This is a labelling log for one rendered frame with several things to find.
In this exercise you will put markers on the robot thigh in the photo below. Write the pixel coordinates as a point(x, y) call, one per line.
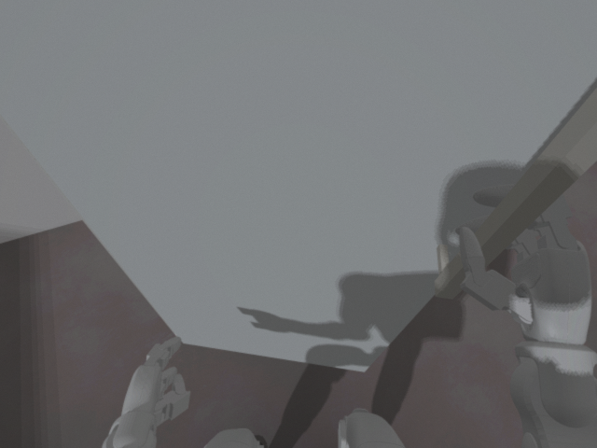
point(234, 438)
point(367, 430)

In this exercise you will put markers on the robot right hand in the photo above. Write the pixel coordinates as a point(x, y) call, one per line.
point(554, 270)

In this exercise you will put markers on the robot left thigh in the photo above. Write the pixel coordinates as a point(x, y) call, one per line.
point(234, 438)

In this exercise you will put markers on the left robot forearm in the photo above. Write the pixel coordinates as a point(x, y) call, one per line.
point(133, 430)

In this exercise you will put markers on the fridge door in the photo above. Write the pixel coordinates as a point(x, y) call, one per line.
point(276, 175)

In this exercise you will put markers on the right robot forearm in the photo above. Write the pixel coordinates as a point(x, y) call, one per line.
point(555, 393)

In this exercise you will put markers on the robot left hand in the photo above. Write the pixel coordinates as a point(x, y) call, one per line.
point(146, 389)

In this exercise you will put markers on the robot right thigh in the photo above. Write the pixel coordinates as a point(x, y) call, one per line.
point(367, 430)

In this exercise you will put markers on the handle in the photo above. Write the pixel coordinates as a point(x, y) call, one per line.
point(569, 155)

